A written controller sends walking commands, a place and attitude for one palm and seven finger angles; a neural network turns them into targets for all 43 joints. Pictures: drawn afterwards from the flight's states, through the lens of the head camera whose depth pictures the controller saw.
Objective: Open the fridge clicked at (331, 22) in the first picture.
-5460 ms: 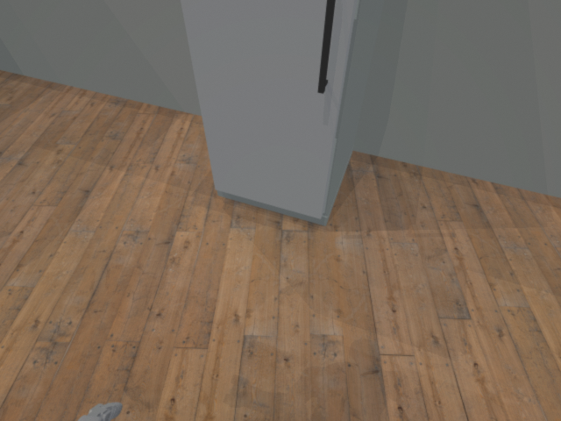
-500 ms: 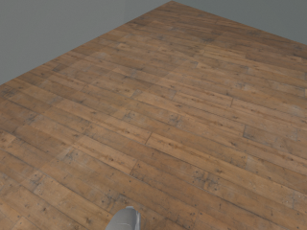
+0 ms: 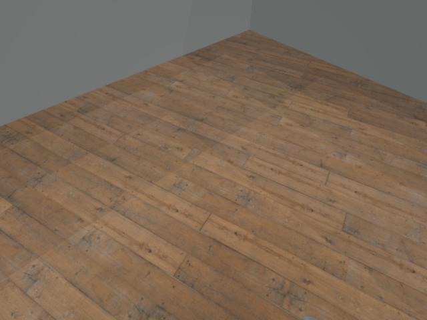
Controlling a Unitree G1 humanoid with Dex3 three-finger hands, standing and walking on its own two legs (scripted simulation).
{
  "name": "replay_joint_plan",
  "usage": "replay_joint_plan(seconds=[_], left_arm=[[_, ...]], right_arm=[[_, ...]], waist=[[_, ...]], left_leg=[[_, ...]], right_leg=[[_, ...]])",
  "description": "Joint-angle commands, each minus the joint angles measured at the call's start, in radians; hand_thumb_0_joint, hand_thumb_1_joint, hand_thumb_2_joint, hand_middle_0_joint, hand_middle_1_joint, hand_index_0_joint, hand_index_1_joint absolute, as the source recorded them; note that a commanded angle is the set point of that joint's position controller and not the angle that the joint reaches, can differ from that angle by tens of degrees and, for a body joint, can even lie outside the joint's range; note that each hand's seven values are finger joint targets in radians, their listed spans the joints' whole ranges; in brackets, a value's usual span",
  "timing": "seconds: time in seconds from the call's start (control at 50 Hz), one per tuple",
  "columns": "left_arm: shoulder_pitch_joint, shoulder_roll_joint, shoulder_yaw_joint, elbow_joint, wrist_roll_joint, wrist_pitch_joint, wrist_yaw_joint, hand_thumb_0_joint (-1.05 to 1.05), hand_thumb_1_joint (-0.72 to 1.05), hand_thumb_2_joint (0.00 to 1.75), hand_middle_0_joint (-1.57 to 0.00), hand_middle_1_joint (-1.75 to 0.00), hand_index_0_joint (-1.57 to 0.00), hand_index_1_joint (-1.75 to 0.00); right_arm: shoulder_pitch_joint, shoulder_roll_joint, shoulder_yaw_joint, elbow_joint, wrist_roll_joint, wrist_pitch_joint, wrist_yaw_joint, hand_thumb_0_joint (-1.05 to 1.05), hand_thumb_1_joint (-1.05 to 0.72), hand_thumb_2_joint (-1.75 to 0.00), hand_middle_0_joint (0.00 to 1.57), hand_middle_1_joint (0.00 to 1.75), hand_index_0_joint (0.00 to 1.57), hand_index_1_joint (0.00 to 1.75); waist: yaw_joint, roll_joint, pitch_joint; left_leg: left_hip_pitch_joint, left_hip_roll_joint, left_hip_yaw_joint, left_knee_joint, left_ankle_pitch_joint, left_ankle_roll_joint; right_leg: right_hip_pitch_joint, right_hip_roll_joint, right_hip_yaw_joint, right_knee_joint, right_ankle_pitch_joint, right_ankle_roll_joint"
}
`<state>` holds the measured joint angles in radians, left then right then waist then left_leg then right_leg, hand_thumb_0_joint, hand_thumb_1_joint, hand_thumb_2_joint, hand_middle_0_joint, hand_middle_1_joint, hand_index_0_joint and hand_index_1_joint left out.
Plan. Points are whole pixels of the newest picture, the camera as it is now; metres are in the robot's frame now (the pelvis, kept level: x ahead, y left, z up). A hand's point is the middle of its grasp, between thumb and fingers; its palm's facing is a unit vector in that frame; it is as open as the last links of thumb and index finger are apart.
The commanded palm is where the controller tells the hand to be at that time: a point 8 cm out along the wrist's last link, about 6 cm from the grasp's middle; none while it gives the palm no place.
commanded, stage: turn to face it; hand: right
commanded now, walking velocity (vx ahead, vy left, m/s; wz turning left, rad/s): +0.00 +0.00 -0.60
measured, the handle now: out of the picture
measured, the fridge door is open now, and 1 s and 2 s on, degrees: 0 0 0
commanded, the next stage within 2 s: none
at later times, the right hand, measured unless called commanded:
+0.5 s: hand out of the picture +0.05 -0.23 -0.15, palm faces +0.29 +0.92 -0.26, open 7.4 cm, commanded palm none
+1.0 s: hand out of the picture -0.09 -0.15 -0.16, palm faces +0.59 +0.76 -0.26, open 7.4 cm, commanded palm none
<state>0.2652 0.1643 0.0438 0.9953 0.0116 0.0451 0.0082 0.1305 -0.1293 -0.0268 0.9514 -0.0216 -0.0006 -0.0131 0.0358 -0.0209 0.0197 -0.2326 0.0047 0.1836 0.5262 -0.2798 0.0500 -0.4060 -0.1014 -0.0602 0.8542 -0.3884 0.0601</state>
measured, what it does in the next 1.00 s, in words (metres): steps on the spot, turning right: right foot, then left foot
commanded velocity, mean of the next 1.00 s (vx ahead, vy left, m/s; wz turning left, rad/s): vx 0.00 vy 0.00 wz -0.60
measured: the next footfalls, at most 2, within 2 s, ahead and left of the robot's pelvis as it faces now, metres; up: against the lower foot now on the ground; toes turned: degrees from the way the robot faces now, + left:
right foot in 0.06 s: +0.05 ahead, -0.12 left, +0.00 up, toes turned -11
left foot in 0.60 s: +0.08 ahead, +0.13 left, +0.00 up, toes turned -18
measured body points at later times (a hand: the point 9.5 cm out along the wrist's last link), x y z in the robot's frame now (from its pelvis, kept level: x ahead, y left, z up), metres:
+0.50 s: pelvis +0.00 +0.00 +0.01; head +0.04 -0.01 +0.46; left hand +0.10 +0.24 -0.14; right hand +0.04 -0.28 -0.13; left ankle +0.03 +0.16 -0.68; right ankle +0.01 -0.11 -0.73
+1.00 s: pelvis -0.02 +0.05 +0.01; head +0.03 +0.03 +0.45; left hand +0.21 +0.21 -0.14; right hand -0.12 -0.19 -0.13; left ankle +0.04 +0.14 -0.73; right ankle -0.11 -0.06 -0.70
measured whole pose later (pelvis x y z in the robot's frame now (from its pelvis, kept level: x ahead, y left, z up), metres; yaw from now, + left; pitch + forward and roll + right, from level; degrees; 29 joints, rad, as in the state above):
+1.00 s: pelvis -0.02 +0.05 +0.01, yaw -36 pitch +0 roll -1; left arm 0.15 0.27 0.08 0.93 0.01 0.09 -0.03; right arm 0.24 -0.21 -0.05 0.91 -0.03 0.02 -0.01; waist -0.02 0.01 0.09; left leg -0.23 0.16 0.27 0.55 -0.30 -0.01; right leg -0.36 -0.05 -0.07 0.79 -0.43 0.07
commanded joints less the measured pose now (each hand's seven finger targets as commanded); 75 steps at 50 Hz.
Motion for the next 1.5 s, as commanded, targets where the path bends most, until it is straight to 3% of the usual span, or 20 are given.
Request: replay_joint_plan(seconds=[0.0, 0.02, 0.06, 0.08, 0.22, 0.42, 0.52, 0.54, 0.56, 0.58, 0.62, 0.7, 0.92, 1.0, 1.02, 1.04, 1.06, 1.18, 1.38, 1.48], left_arm=[[0.04, 0.062, 0.016, -0.058, 0.004, -0.022, -0.007, 0.0, 0.9, 0.9, -0.2, -0.3, -0.2, -0.3], [0.074, 0.077, 0.021, -0.052, 0.005, -0.026, -0.01, 0.0, 0.9, 0.9, -0.2, -0.3, -0.2, -0.3], [0.149, 0.22, 0.05, -0.062, 0.016, -0.04, -0.007, 0.0, 0.9, 0.9, -0.2, -0.3, -0.2, -0.3], [0.158, 0.233, 0.054, -0.056, 0.02, -0.033, 0.002, 0.0, 0.9, 0.9, -0.2, -0.3, -0.2, -0.3], [0.048, 0.194, 0.049, -0.093, 0.007, -0.053, 0.019, 0.0, 0.9, 0.9, -0.2, -0.3, -0.2, -0.3], [0.044, 0.24, 0.076, -0.097, 0.013, -0.031, 0.004, 0.0, 0.9, 0.9, -0.2, -0.3, -0.2, -0.3], [-0.068, 0.257, 0.088, -0.142, 0.011, -0.015, -0.005, 0.0, 0.9, 0.9, -0.2, -0.3, -0.2, -0.3], [-0.083, 0.233, 0.085, -0.154, 0.006, -0.013, -0.008, 0.0, 0.9, 0.9, -0.2, -0.3, -0.2, -0.3], [-0.05, 0.151, 0.075, -0.165, -0.003, -0.01, -0.013, 0.0, 0.9, 0.9, -0.2, -0.3, -0.2, -0.3], [-0.069, 0.154, 0.074, -0.19, 0.007, -0.011, -0.011, 0.0, 0.9, 0.9, -0.2, -0.3, -0.2, -0.3], [-0.073, 0.182, 0.085, -0.177, 0.017, 0.006, -0.023, 0.0, 0.9, 0.9, -0.2, -0.3, -0.2, -0.3], [-0.029, 0.168, 0.078, -0.127, 0.016, 0.019, -0.039, 0.0, 0.9, 0.9, -0.2, -0.3, -0.2, -0.3], [-0.186, 0.146, 0.043, -0.18, 0.0, 0.002, -0.041, 0.0, 0.9, 0.9, -0.2, -0.3, -0.2, -0.3], [-0.084, 0.172, 0.046, -0.161, 0.002, -0.012, -0.035, 0.0, 0.9, 0.9, -0.2, -0.3, -0.2, -0.3], [-0.024, 0.23, 0.061, -0.146, 0.002, -0.023, -0.035, 0.0, 0.9, 0.9, -0.2, -0.3, -0.2, -0.3], [0.035, 0.352, 0.091, -0.142, 0.008, -0.032, -0.027, 0.0, 0.9, 0.9, -0.2, -0.3, -0.2, -0.3], [0.097, 0.381, 0.095, -0.112, 0.0, -0.023, -0.02, 0.0, 0.9, 0.9, -0.2, -0.3, -0.2, -0.3], [-0.083, 0.264, 0.057, -0.155, 0.006, -0.037, 0.003, 0.0, 0.9, 0.9, -0.2, -0.3, -0.2, -0.3], [-0.039, 0.274, 0.072, -0.146, 0.014, -0.026, -0.001, 0.0, 0.9, 0.9, -0.2, -0.3, -0.2, -0.3], [-0.086, 0.247, 0.076, -0.168, 0.002, -0.021, -0.005, 0.0, 0.9, 0.9, -0.2, -0.3, -0.2, -0.3]], right_arm=[[0.061, -0.205, -0.064, -0.045, -0.001, -0.002, -0.023, 0.0, -0.9, -0.9, 0.2, 0.3, 0.2, 0.3], [0.061, -0.193, -0.066, -0.044, 0.004, 0.003, -0.023, 0.0, -0.9, -0.9, 0.2, 0.3, 0.2, 0.3], [0.078, -0.106, -0.055, -0.093, 0.018, 0.016, -0.018, 0.0, -0.9, -0.9, 0.2, 0.3, 0.2, 0.3], [0.025, -0.133, -0.055, -0.111, 0.008, 0.02, -0.019, 0.0, -0.9, -0.9, 0.2, 0.3, 0.2, 0.3], [0.034, -0.144, -0.069, -0.067, 0.008, 0.02, -0.004, 0.0, -0.9, -0.9, 0.2, 0.3, 0.2, 0.3], [-0.031, -0.159, -0.064, -0.115, 0.014, 0.025, -0.01, 0.0, -0.9, -0.9, 0.2, 0.3, 0.2, 0.3], [0.094, -0.182, -0.066, -0.1, 0.022, 0.016, -0.016, 0.0, -0.9, -0.9, 0.2, 0.3, 0.2, 0.3], [0.149, -0.208, -0.076, -0.091, 0.019, 0.008, -0.02, 0.0, -0.9, -0.9, 0.2, 0.3, 0.2, 0.3], [0.163, -0.304, -0.093, -0.099, -0.002, -0.005, -0.028, 0.0, -0.9, -0.9, 0.2, 0.3, 0.2, 0.3], [0.125, -0.363, -0.093, -0.127, -0.001, 0.002, -0.029, 0.0, -0.9, -0.9, 0.2, 0.3, 0.2, 0.3], [0.002, -0.281, -0.08, -0.16, 0.003, 0.003, -0.033, 0.0, -0.9, -0.9, 0.2, 0.3, 0.2, 0.3], [-0.013, -0.22, -0.054, -0.16, 0.004, -0.011, -0.02, 0.0, -0.9, -0.9, 0.2, 0.3, 0.2, 0.3], [0.146, -0.294, -0.076, -0.102, -0.011, -0.001, -0.019, 0.0, -0.9, -0.9, 0.2, 0.3, 0.2, 0.3], [0.131, -0.303, -0.083, -0.092, 0.001, 0.011, -0.012, 0.0, -0.9, -0.9, 0.2, 0.3, 0.2, 0.3], [0.128, -0.276, -0.079, -0.099, 0.008, 0.015, -0.01, 0.0, -0.9, -0.9, 0.2, 0.3, 0.2, 0.3], [0.106, -0.207, -0.066, -0.145, 0.015, 0.017, -0.001, 0.0, -0.9, -0.9, 0.2, 0.3, 0.2, 0.3], [0.032, -0.208, -0.054, -0.173, 0.005, 0.028, -0.006, 0.0, -0.9, -0.9, 0.2, 0.3, 0.2, 0.3], [0.06, -0.217, -0.068, -0.113, 0.006, 0.03, 0.004, 0.0, -0.9, -0.9, 0.2, 0.3, 0.2, 0.3], [-0.026, -0.193, -0.056, -0.171, 0.016, 0.026, -0.007, 0.0, -0.9, -0.9, 0.2, 0.3, 0.2, 0.3], [0.113, -0.225, -0.064, -0.148, 0.02, -0.002, -0.015, 0.0, -0.9, -0.9, 0.2, 0.3, 0.2, 0.3]], waist=[[-0.033, 0.124, -0.008], [-0.017, 0.053, -0.024], [0.007, -0.382, -0.036], [0.025, -0.268, -0.044], [-0.011, -0.066, -0.127], [0.02, -0.152, -0.095], [-0.049, -0.145, -0.085], [-0.079, -0.074, -0.097], [-0.084, 0.214, -0.103], [-0.082, 0.348, -0.065], [-0.021, 0.189, 0.007], [0.005, 0.195, 0.044], [-0.091, 0.243, -0.052], [-0.038, 0.208, -0.111], [-0.002, 0.06, -0.16], [0.04, -0.281, -0.164], [0.065, -0.249, -0.153], [-0.017, -0.124, -0.063], [0.004, -0.143, -0.059], [-0.071, -0.066, -0.109]], left_leg=[[0.015, 0.304, -0.135, -0.074, 0.361, 0.073], [-0.014, 0.286, -0.095, 0.01, 0.302, 0.031], [-0.294, 0.074, -0.01, 0.383, -0.304, -0.112], [-0.303, 0.07, -0.113, 0.551, -0.359, -0.105], [-0.365, 0.082, -0.184, 0.629, -0.092, -0.139], [-0.271, 0.043, -0.188, 0.354, -0.168, -0.151], [0.04, 0.002, -0.168, 0.025, -0.022, -0.125], [0.18, 0.048, -0.189, -0.131, 0.054, -0.116], [0.301, 0.307, -0.435, -0.301, -0.073, -0.041], [0.162, 0.506, -0.624, -0.334, -0.056, 0.056], [-0.034, 0.429, -0.458, -0.331, -0.106, 0.066], [-0.013, 0.292, -0.206, -0.241, 0.135, 0.027], [0.192, 0.38, -0.124, -0.125, 0.446, 0.074], [0.115, 0.354, -0.027, 0.032, 0.424, -0.006], [-0.008, 0.315, 0.003, 0.205, 0.305, -0.056], [-0.341, 0.165, 0.026, 0.428, -0.249, -0.145], [-0.397, 0.134, -0.081, 0.562, -0.388, -0.147], [-0.357, 0.117, -0.163, 0.636, -0.114, -0.156], [-0.231, 0.05, -0.179, 0.321, -0.157, -0.152], [0.142, 0.054, -0.183, -0.132, 0.11, -0.132]], right_leg=[[0.078, 0.016, -0.044, -0.2, 0.071, -0.002], [0.155, 0.005, -0.025, -0.317, 0.18, -0.011], [0.272, -0.315, 0.435, -0.528, 0.73, -0.193], [0.242, -0.353, 0.456, -0.544, 0.701, -0.267], [0.352, -0.157, 0.252, -0.494, 0.681, -0.203], [0.304, -0.129, 0.393, -0.49, 0.553, -0.233], [0.066, -0.061, 0.43, -0.435, 0.401, -0.181], [-0.047, -0.011, 0.392, -0.375, 0.256, -0.133], [-0.229, 0.119, 0.232, -0.145, -0.019, -0.043], [-0.279, 0.169, 0.123, 0.099, -0.196, -0.005], [-0.215, 0.095, 0.156, 0.29, -0.102, -0.019], [-0.196, 0.068, 0.076, 0.392, 0.053, 0.017], [-0.054, 0.057, -0.032, -0.074, -0.074, 0.016], [0.173, 0.076, -0.062, -0.364, 0.137, -0.015], [0.347, 0.008, 0.038, -0.482, 0.297, -0.041], [0.514, -0.271, 0.4, -0.486, 0.705, -0.165], [0.475, -0.343, 0.427, -0.47, 0.897, -0.254], [0.322, -0.129, 0.243, -0.478, 0.718, -0.197], [0.273, -0.109, 0.4, -0.459, 0.629, -0.233], [0.078, -0.01, 0.396, -0.304, 0.487, -0.14]])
